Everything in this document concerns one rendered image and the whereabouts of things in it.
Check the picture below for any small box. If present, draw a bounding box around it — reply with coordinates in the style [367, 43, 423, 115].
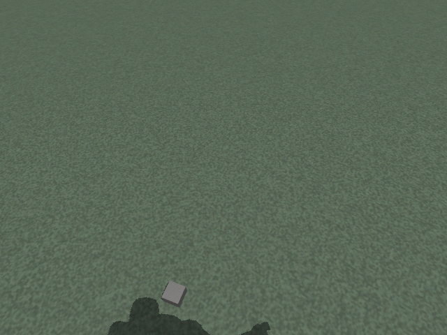
[161, 281, 187, 308]

